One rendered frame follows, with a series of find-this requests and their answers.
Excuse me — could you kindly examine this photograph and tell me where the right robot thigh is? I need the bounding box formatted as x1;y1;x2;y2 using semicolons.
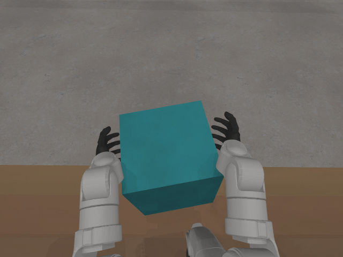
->
186;226;225;257

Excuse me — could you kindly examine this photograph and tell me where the robot right hand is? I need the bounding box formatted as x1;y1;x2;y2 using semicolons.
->
211;112;241;150

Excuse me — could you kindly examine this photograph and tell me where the carton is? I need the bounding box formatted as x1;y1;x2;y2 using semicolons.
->
119;100;224;215

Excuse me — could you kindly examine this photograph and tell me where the robot left hand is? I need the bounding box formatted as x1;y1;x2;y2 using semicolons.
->
96;126;121;161

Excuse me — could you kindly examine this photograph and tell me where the robot left forearm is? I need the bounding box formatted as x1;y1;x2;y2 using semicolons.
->
72;152;124;257

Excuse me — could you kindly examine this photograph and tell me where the robot right forearm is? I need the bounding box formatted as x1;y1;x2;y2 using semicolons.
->
216;140;280;257

